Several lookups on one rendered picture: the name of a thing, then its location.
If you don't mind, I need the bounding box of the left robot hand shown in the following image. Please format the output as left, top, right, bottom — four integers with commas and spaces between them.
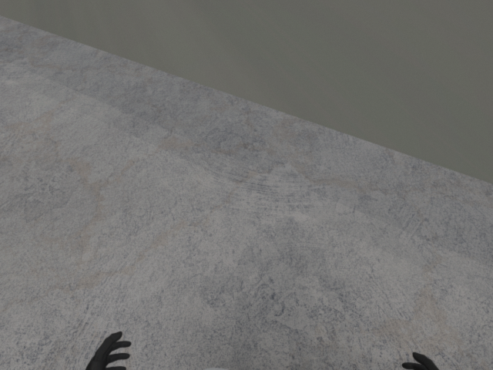
86, 331, 132, 370

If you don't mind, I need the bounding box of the right robot hand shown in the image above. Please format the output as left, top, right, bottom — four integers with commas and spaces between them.
402, 352, 439, 370

